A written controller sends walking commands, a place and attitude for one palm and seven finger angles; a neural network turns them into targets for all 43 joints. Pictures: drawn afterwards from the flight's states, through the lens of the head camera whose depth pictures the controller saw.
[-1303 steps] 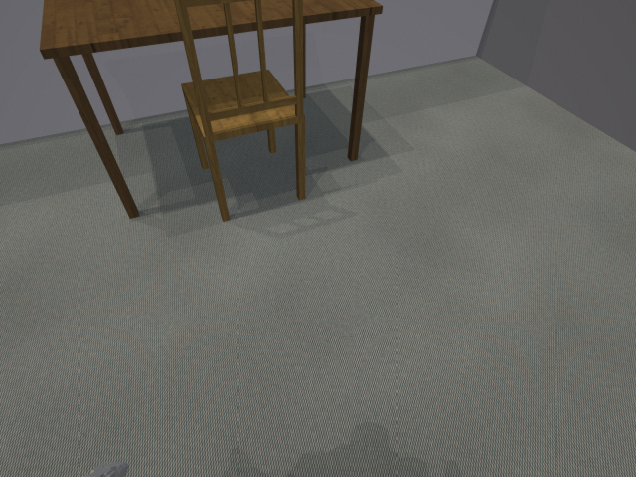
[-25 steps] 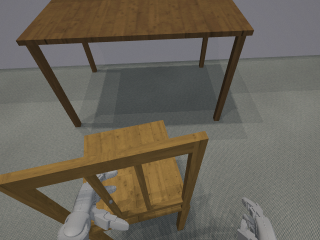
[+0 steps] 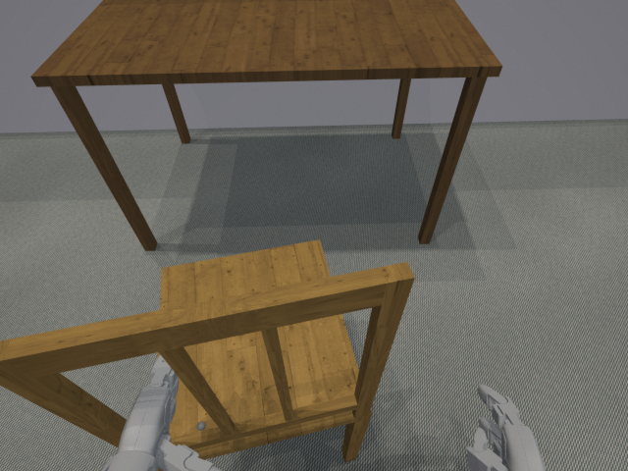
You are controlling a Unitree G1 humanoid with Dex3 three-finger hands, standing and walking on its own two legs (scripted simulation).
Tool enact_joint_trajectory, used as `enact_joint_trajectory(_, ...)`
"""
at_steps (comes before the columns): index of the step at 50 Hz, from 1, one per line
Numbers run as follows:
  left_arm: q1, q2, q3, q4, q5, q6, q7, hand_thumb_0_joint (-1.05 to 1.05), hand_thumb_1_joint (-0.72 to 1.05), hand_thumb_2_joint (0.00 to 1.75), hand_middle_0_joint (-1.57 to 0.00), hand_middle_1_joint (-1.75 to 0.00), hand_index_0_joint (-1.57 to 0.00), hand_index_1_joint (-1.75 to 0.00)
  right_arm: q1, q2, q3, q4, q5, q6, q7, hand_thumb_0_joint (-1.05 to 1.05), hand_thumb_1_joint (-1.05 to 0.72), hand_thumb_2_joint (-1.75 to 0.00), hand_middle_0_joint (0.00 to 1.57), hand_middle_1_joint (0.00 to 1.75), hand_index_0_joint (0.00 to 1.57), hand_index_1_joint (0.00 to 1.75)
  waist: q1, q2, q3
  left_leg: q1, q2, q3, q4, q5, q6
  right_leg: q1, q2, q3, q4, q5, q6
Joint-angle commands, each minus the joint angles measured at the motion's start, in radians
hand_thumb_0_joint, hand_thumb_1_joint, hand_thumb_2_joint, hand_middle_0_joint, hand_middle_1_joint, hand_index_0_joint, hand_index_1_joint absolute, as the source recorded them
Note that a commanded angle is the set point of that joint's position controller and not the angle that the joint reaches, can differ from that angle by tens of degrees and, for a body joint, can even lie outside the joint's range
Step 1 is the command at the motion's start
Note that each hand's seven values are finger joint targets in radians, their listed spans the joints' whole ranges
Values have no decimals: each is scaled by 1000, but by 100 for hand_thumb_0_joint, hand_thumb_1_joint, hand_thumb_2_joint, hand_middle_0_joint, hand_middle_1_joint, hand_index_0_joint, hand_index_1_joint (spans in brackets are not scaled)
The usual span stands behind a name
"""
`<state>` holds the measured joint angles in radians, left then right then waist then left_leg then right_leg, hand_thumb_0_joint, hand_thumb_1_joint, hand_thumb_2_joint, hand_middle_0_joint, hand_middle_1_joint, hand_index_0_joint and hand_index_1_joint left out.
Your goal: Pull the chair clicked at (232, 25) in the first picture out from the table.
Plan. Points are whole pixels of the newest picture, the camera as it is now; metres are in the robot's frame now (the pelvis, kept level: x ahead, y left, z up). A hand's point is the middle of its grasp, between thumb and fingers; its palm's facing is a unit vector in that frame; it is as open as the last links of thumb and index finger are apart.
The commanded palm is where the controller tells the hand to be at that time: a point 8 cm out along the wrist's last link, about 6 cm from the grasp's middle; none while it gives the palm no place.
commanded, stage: draw the fingers out of the gap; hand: left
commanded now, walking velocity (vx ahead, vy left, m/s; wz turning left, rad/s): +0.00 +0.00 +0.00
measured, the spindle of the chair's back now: (206, 397) +0.23 +0.16 -0.04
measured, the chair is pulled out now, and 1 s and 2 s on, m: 0.62 0.62 0.61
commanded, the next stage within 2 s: draw the hand back to the body in 0.58 s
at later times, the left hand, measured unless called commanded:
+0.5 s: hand out of the picture +0.11 +0.14 -0.02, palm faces +0.02 -0.98 -0.18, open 17.5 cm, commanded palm +0.07 +0.19 +0.00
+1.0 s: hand out of the picture +0.12 +0.16 +0.05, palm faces +0.04 -1.00 -0.09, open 17.5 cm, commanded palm +0.06 +0.22 +0.06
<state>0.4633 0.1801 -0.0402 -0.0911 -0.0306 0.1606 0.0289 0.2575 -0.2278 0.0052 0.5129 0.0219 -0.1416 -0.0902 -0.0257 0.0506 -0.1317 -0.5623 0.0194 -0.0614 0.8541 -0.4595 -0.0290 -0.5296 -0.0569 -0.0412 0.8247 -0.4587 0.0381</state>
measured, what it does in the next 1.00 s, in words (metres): stands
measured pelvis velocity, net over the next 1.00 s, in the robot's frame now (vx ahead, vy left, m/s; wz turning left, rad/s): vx -0.03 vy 0.00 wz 0.00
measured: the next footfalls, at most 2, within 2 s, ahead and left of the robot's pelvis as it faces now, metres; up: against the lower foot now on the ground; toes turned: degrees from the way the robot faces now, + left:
none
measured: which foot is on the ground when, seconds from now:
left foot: down 0.00-1.00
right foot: down 0.00-1.00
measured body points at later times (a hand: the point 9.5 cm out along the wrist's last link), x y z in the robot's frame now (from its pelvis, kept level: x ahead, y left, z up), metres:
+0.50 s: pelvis -0.02 +0.00 -0.01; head -0.01 -0.01 +0.44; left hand +0.11 +0.19 +0.00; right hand +0.17 -0.23 -0.07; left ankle -0.02 +0.14 -0.70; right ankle -0.03 -0.14 -0.70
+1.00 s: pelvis -0.03 +0.00 -0.03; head -0.01 -0.01 +0.42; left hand +0.11 +0.22 +0.06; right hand +0.16 -0.23 -0.09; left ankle -0.02 +0.14 -0.70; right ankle -0.03 -0.14 -0.70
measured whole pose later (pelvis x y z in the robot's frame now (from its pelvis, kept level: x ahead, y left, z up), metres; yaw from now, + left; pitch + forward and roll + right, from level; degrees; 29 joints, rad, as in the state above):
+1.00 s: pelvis -0.03 +0.00 -0.03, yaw +0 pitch +10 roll -2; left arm 0.77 0.20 0.07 -0.38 -0.20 -0.29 -0.16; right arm 0.22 -0.17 -0.02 0.56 0.06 -0.24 -0.10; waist 0.02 0.05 -0.16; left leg -0.74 0.03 -0.10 1.08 -0.52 -0.04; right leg -0.68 -0.04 -0.06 1.02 -0.51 0.03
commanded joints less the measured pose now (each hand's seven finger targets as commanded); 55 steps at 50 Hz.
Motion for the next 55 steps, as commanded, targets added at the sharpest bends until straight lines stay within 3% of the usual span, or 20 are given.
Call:
enact_joint_trajectory(1,58,64,25,-218,-1,-48,6,0,-55,20,0,0,0,0,-80,-101,-42,-170,4,-63,-14,0,-90,-90,20,30,20,30,-6,-61,-115,78,-5,35,-89,373,48,70,22,-63,-85,377,-35)
enact_joint_trajectory(5,102,58,9,-263,7,-56,5,0,-55,20,0,0,0,0,-85,-96,-38,-179,4,-70,-20,0,-90,-90,20,30,20,30,-4,-43,-98,66,-11,32,-90,320,50,41,24,-64,-84,306,-37)
enact_joint_trajectory(7,92,89,28,-289,9,-64,11,0,-55,20,0,0,0,0,-81,-99,-42,-177,3,-72,-26,0,-90,-90,20,30,20,30,-6,-59,-97,53,-10,26,-84,298,52,32,25,-63,-84,278,-39)
enact_joint_trajectory(8,100,86,23,-321,11,-74,13,0,-55,20,0,0,0,0,-82,-98,-41,-180,3,-76,-27,0,-90,-90,20,30,20,30,-4,-28,-111,65,-14,28,-81,301,52,29,26,-60,-79,277,-41)
enact_joint_trajectory(12,146,69,-2,-332,18,-80,17,0,-55,20,0,0,0,0,-86,-91,-40,-182,6,-84,-29,0,-90,-90,20,30,20,30,-7,-19,-78,37,-13,22,-74,263,52,-3,28,-63,-75,226,-43)
enact_joint_trajectory(16,233,53,-13,-332,17,-74,11,0,-55,20,0,0,0,0,-93,-84,-41,-193,8,-86,-28,0,-90,-90,20,30,20,30,1,-52,-77,15,-15,20,-66,222,52,-16,31,-64,-68,189,-40)
enact_joint_trajectory(21,294,82,16,-361,20,-67,8,0,-55,20,0,0,0,0,-107,-77,-45,-203,12,-77,-32,0,-90,-90,20,30,20,30,10,-53,-69,-17,-20,25,-53,176,54,-25,33,-54,-66,140,-41)
enact_joint_trajectory(24,341,72,11,-387,20,-73,7,0,-55,20,0,0,0,0,-113,-66,-46,-209,13,-75,-34,0,-90,-90,20,30,20,30,17,-22,-59,-26,-22,28,-47,176,55,-30,33,-54,-58,138,-44)
enact_joint_trajectory(27,357,94,30,-397,11,-81,-4,0,-55,20,0,0,0,0,-114,-70,-51,-206,16,-75,-40,0,-90,-90,20,30,20,30,12,-54,-46,-52,-21,26,-30,158,58,-42,37,-46,-60,118,-45)
enact_joint_trajectory(29,384,68,7,-405,4,-92,-18,0,-55,20,0,0,0,0,-109,-66,-50,-211,16,-80,-41,0,-90,-90,20,30,20,30,7,-59,-50,-55,-25,26,-24,156,59,-47,39,-47,-56,118,-43)
enact_joint_trajectory(35,475,76,11,-439,2,-113,-47,0,-55,20,0,0,0,0,-112,-59,-60,-213,24,-89,-44,0,-90,-90,20,30,20,30,14,-38,-56,-71,-26,27,-2,160,61,-62,43,-42,-34,126,-46)
enact_joint_trajectory(36,386,8,20,-544,-107,-226,-68,0,-55,20,0,0,0,0,-98,-55,-55,-204,24,-116,-46,0,-90,-90,20,30,20,30,6,-73,-41,-90,-35,27,26,179,56,-94,55,-65,-24,142,-45)
enact_joint_trajectory(37,382,70,53,-512,-101,-274,-75,0,-55,20,0,0,0,0,-94,-63,-60,-175,24,-131,-48,0,-90,-90,20,30,20,30,12,-70,-52,-101,-29,29,38,178,56,-91,59,-53,-13,137,-53)
enact_joint_trajectory(39,415,89,91,-541,-116,-322,-84,0,-55,20,0,0,0,0,-81,-54,-61,-166,28,-147,-47,0,-90,-90,20,30,20,30,25,-5,-103,-69,-32,31,33,203,54,-74,58,-51,-2,154,-56)
enact_joint_trajectory(42,411,120,152,-519,-133,-395,-103,0,-55,20,0,0,0,0,-93,-47,-71,-138,36,-153,-42,0,-90,-90,20,30,20,30,37,-2,-87,-85,-25,29,45,214,47,-79,63,-48,14,164,-61)
enact_joint_trajectory(48,372,84,141,-458,-195,-555,-218,0,-55,20,0,0,0,0,-131,-51,-68,-124,50,-171,-6,0,-90,-90,20,30,20,30,26,-18,-74,-113,-22,25,67,183,41,-100,61,-42,32,135,-53)
enact_joint_trajectory(50,376,112,168,-472,-210,-549,-249,0,-55,20,0,0,0,0,-147,-61,-68,-143,55,-174,-1,0,-90,-90,20,30,20,30,36,-16,-113,-86,-19,22,51,173,42,-64,57,-39,27,128,-52)
enact_joint_trajectory(52,399,152,229,-466,-221,-501,-250,0,-55,20,0,0,0,0,-167,-57,-69,-154,63,-171,-8,0,-90,-90,20,30,20,30,54,-13,-130,-60,-16,18,28,166,43,-23,55,-31,6,119,-54)
enact_joint_trajectory(54,389,150,240,-524,-233,-462,-235,0,-55,20,0,0,0,0,-168,-48,-61,-167,68,-169,-16,0,-90,-90,20,30,20,30,57,8,-115,-34,-13,18,1,154,42,-10,52,-38,-8,111,-52)
enact_joint_trajectory(55,361,152,251,-541,-240,-445,-225,0,-55,20,0,0,0,0,-166,-45,-56,-169,69,-169,-21,0,-90,-90,20,30,20,30,53,-12,-98,-29,-10,15,-11,146,42,-8,54,-44,-18,102,-50)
